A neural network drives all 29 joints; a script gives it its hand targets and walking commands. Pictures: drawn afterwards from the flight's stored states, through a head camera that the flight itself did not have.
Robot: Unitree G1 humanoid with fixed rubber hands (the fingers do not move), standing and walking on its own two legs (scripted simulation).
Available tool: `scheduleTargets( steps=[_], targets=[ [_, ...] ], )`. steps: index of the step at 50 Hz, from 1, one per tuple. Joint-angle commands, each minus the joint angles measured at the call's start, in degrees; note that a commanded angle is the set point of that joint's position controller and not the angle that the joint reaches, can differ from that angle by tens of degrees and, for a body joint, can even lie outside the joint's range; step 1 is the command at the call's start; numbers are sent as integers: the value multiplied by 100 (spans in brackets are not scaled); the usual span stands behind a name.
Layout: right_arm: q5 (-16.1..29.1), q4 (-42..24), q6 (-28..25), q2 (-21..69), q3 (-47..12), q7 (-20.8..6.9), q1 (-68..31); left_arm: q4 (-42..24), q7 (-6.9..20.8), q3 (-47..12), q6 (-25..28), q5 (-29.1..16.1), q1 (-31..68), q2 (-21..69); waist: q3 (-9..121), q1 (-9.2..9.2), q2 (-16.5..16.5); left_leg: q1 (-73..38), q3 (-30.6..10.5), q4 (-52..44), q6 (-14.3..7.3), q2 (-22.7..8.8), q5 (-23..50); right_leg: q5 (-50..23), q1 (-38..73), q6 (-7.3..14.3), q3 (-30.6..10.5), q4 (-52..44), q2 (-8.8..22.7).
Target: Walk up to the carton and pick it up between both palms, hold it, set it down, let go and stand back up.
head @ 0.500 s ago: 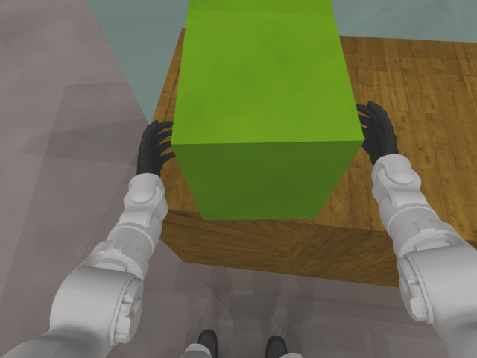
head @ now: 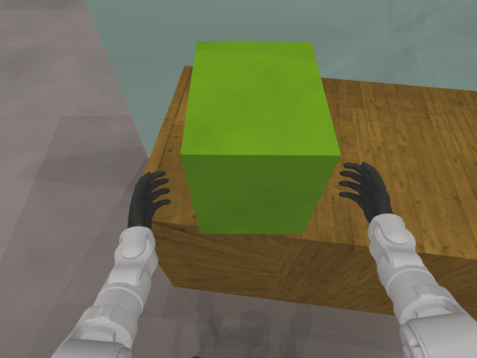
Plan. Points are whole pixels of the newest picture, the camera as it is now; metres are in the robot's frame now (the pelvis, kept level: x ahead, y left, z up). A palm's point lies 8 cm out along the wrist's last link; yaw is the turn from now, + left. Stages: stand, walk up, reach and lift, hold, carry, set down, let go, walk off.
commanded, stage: set down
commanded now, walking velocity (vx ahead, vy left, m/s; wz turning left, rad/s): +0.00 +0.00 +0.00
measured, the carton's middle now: (252, 143) +0.54 +0.01 +0.00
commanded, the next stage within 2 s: none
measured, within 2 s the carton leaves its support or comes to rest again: neither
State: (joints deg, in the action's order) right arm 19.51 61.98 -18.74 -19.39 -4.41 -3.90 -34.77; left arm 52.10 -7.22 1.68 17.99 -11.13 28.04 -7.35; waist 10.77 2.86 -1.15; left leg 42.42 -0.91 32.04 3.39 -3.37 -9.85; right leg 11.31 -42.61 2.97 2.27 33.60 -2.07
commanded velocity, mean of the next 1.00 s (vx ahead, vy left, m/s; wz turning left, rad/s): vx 0.00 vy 0.00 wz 0.00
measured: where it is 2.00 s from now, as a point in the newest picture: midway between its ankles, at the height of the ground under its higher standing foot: outside the picture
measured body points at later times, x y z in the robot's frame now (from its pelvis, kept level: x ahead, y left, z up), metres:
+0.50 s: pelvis +0.03 +0.01 +0.02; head +0.08 +0.02 +0.47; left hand +0.31 +0.18 -0.01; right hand +0.32 -0.23 +0.00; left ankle +0.04 +0.16 -0.72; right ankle +0.03 -0.08 -0.72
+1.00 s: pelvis +0.05 +0.01 +0.02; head +0.04 +0.03 +0.47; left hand +0.25 +0.20 -0.01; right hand +0.24 -0.22 +0.00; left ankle +0.04 +0.16 -0.72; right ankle +0.03 -0.08 -0.72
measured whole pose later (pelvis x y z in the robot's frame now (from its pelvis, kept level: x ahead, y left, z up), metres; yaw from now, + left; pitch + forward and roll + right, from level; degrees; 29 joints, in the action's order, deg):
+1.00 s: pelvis +0.05 +0.01 +0.02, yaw -2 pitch -2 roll +1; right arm 17.6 38.2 -26.9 -15.6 -4.4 -7.4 10.1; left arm 22.2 -9.6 -3.6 14.9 -4.3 -15.5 -5.0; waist 0.1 0.7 -2.5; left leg 7.4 1.8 22.8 2.3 -2.6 -13.3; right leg 14.7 -8.8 1.9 -0.3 25.5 -1.4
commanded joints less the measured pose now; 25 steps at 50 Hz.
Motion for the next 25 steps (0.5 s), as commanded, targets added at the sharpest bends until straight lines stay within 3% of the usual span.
scheduleTargets(
  steps=[1, 2, 6, 11, 15, 18, 25],
  targets=[
    [7, -1186, -357, -880, 304, -69, -1255, -1610, -46, 58, 230, 171, 1195, -382, 2991, -79, -204, -1375, 163, -273, -205, 338, 690, -930, 2777, -304, -498, -456, 148],
    [-35, -1232, -407, -870, 369, -76, -1027, -1816, -50, 26, 227, 225, 1003, -308, 2892, -163, -181, -1491, 123, -288, -199, 332, 742, -1038, 2834, -309, -492, -482, 161],
    [-147, -1332, -513, -836, 500, -122, -799, -1931, -90, 35, 145, 383, 809, -225, 2436, -172, -69, -1761, 108, -416, -217, 357, 435, -632, 2646, -297, -517, -646, 201],
    [-134, -1562, -692, -877, 568, -180, 4, -2431, -174, -135, 147, 455, 21, -5, 2165, -254, -100, -2180, 42, -508, -214, 325, 714, -1004, 2930, -269, -457, -676, 165],
    [-102, -1720, -864, -916, 563, -233, 412, -2452, -217, -107, 103, 609, -575, 84, 1811, -162, -229, -2404, 60, -598, -228, 316, 921, -1271, 3154, -256, -468, -738, 142],
    [-67, -1689, -970, -999, 607, -277, 634, -2616, -242, -167, 92, 678, -748, 145, 1627, -236, -246, -2546, 33, -649, -217, 319, 1038, -1396, 3295, -240, -455, -755, 113],
    [55, -1869, -1196, -995, 417, -370, 1817, -3049, -264, -283, 66, 790, -2034, 268, 952, -197, -426, -2950, 61, -790, -250, 315, 1430, -1933, 3748, -221, -455, -855, 93]
  ],
)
